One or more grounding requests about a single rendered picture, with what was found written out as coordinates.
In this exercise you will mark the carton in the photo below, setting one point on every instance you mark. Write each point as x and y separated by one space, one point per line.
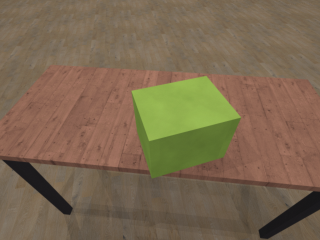
183 124

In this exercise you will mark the table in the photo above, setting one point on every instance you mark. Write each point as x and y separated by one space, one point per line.
78 116

